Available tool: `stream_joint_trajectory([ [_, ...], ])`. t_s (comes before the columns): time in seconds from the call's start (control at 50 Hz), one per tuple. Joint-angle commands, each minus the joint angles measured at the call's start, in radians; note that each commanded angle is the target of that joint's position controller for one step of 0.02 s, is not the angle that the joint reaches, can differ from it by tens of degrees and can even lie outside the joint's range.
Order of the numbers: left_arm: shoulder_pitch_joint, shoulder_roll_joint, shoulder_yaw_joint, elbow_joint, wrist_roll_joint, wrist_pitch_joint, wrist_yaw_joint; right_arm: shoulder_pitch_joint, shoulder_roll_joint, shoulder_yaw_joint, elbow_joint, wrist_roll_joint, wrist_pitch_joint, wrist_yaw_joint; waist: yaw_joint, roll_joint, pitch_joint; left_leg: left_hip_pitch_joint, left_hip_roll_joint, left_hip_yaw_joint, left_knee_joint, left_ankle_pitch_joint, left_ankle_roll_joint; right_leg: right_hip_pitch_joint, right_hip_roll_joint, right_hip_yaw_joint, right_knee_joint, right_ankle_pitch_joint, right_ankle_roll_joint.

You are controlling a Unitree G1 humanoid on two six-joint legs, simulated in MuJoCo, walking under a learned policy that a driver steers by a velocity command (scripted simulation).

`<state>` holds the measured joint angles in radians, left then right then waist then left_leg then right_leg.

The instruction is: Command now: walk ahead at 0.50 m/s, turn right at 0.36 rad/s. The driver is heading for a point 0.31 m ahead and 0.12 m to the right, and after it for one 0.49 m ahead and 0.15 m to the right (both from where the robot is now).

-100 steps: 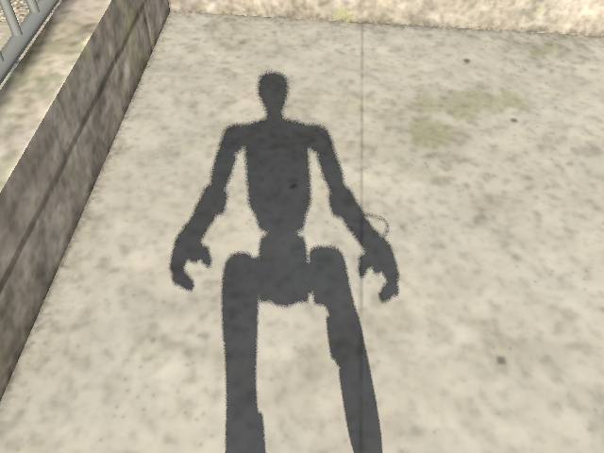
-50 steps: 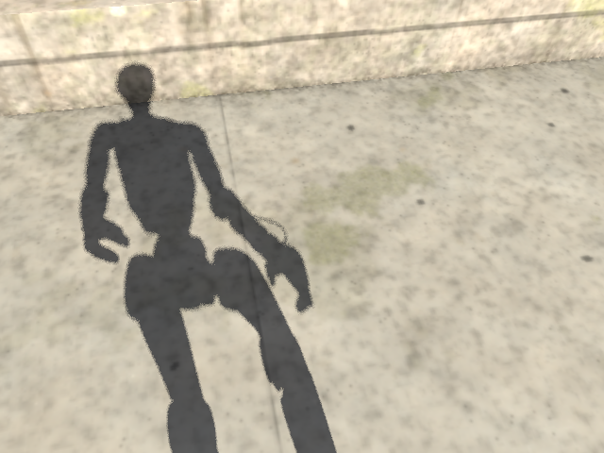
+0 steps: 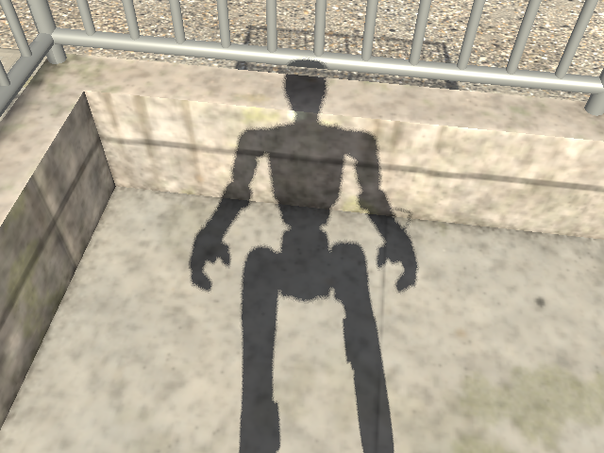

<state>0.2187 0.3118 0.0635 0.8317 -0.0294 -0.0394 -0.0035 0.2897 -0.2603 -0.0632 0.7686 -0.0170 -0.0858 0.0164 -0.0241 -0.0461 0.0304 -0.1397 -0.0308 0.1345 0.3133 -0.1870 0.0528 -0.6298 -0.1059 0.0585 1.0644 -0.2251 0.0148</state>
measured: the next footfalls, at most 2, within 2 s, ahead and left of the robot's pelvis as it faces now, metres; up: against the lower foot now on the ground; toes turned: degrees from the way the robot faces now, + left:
right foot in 0.26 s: +0.31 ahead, -0.15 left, +0.00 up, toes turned -11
left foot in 0.76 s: +0.40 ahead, +0.05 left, +0.00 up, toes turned -31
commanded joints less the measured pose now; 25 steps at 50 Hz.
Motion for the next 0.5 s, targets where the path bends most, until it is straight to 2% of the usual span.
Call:
stream_joint_trajectory([
  [0.02,0.014,0.029,0.007,-0.050,0.006,0.002,-0.004,-0.067,-0.125,-0.034,-0.049,-0.004,-0.028,-0.013,0.030,0.104,0.009,0.004,0.277,-0.107,-0.201,0.232,0.145,-0.043,-0.032,0.052,-0.114,0.173,0.006],
  [0.06,-0.046,0.016,0.000,-0.066,0.009,-0.004,-0.018,-0.062,-0.142,-0.038,-0.037,0.000,-0.025,-0.019,0.010,0.097,0.028,0.009,0.261,-0.038,-0.210,0.241,0.125,-0.017,-0.020,0.012,-0.241,0.273,-0.002],
  [0.1,-0.121,0.004,-0.008,-0.094,0.011,-0.006,-0.031,-0.028,-0.161,-0.044,-0.016,0.007,-0.019,-0.025,-0.021,0.080,0.053,0.042,0.278,-0.002,-0.215,0.241,0.119,-0.014,-0.012,-0.027,-0.326,0.307,-0.014],
  [0.12,-0.153,0.004,-0.009,-0.111,0.014,-0.006,-0.036,-0.023,-0.166,-0.046,-0.007,0.011,-0.012,-0.028,-0.028,0.073,0.073,0.067,0.281,0.018,-0.193,0.301,0.113,-0.020,-0.006,-0.039,-0.369,0.305,-0.022],
  [0.16,-0.186,0.013,-0.006,-0.143,0.022,-0.007,-0.050,-0.013,-0.183,-0.052,0.007,0.021,0.009,-0.036,-0.030,0.085,0.071,0.128,0.293,0.048,-0.118,0.476,0.094,-0.012,0.017,-0.077,-0.424,0.264,-0.037],
  [0.2,-0.154,0.041,0.009,-0.158,0.026,-0.006,-0.063,-0.026,-0.209,-0.060,0.006,0.035,0.030,-0.048,0.000,0.121,0.020,0.183,0.300,0.061,-0.003,0.708,0.068,0.054,0.064,-0.119,-0.439,0.179,-0.063],
  [0.22,-0.096,0.063,0.021,-0.151,0.025,-0.004,-0.065,-0.041,-0.220,-0.063,0.000,0.042,0.040,-0.055,0.033,0.138,-0.022,0.194,0.294,0.065,0.090,0.822,0.052,0.125,0.100,-0.144,-0.441,0.134,-0.080],
  [0.24,0.010,0.099,0.042,-0.128,0.023,-0.003,-0.063,-0.059,-0.222,-0.064,-0.007,0.048,0.050,-0.059,0.090,0.130,-0.079,0.177,0.270,0.075,0.242,0.856,0.027,0.251,0.139,-0.157,-0.482,0.142,-0.105],
  [0.26,0.128,0.153,0.069,-0.101,0.025,-0.002,-0.047,-0.059,-0.202,-0.055,-0.012,0.048,0.050,-0.059,0.154,0.087,-0.143,0.092,0.216,0.090,0.456,0.733,-0.023,0.442,0.161,-0.132,-0.570,0.279,-0.139],
  [0.28,0.162,0.253,0.088,-0.099,0.025,0.006,-0.020,0.001,-0.109,-0.025,-0.035,-0.003,0.041,-0.053,0.109,-0.143,-0.228,-0.174,0.124,0.084,0.782,0.029,-0.091,0.709,-0.038,0.140,-0.526,0.730,-0.207],
  [0.3,0.095,0.307,0.086,-0.158,0.046,0.001,-0.022,0.124,-0.065,0.000,-0.057,-0.010,0.025,-0.037,0.020,-0.235,-0.427,-0.466,-0.059,-0.099,1.125,-0.555,-0.145,0.965,-0.287,0.638,-0.569,0.829,-0.469],
  [0.32,0.092,0.235,0.073,-0.185,0.036,0.003,-0.031,0.038,-0.166,-0.021,-0.042,0.018,0.014,-0.026,0.108,-0.035,-0.485,-0.495,0.001,-0.253,1.148,-0.495,-0.120,0.930,-0.250,0.574,-0.635,0.699,-0.435],
  [0.34,0.038,0.189,0.061,-0.188,0.025,-0.001,-0.032,-0.051,-0.170,-0.023,-0.074,0.042,0.014,-0.028,0.095,-0.011,-0.346,-0.539,0.034,-0.236,1.090,-0.404,-0.098,0.812,-0.199,0.445,-0.657,0.582,-0.385],
  [0.36,-0.011,0.153,0.052,-0.185,0.010,0.000,-0.028,-0.076,-0.156,-0.022,-0.065,0.028,0.021,-0.044,0.061,0.063,-0.224,-0.543,0.075,-0.222,1.006,-0.331,-0.099,0.665,-0.143,0.361,-0.682,0.497,-0.330],
  [0.38,-0.047,0.125,0.045,-0.192,0.009,0.005,-0.020,-0.082,-0.170,-0.029,-0.065,0.013,0.034,-0.056,0.037,0.040,-0.170,-0.503,0.097,-0.225,0.941,-0.285,-0.101,0.544,-0.117,0.319,-0.705,0.461,-0.310],
  [0.4,-0.063,0.122,0.042,-0.201,0.024,0.011,-0.014,-0.070,-0.174,-0.033,-0.065,0.012,0.050,-0.058,0.011,0.004,-0.152,-0.433,0.100,-0.228,0.908,-0.255,-0.100,0.450,-0.091,0.299,-0.731,0.441,-0.298],
  [0.42,-0.075,0.126,0.045,-0.209,0.035,0.013,-0.011,-0.053,-0.164,-0.033,-0.065,0.008,0.059,-0.060,-0.002,-0.014,-0.149,-0.400,0.088,-0.221,0.880,-0.240,-0.106,0.398,-0.077,0.285,-0.741,0.458,-0.298],
  [0.44,-0.078,0.135,0.048,-0.212,0.038,0.014,-0.007,-0.041,-0.148,-0.029,-0.062,0.006,0.063,-0.062,-0.009,-0.020,-0.156,-0.381,0.080,-0.215,0.844,-0.229,-0.115,0.369,-0.066,0.263,-0.741,0.497,-0.299],
  [0.5,-0.065,0.158,0.056,-0.213,0.028,0.024,0.013,-0.067,-0.128,-0.023,-0.071,0.001,0.071,-0.070,-0.001,-0.024,-0.182,-0.394,0.062,-0.220,0.720,-0.171,-0.142,0.368,-0.047,0.255,-0.724,0.484,-0.287],
])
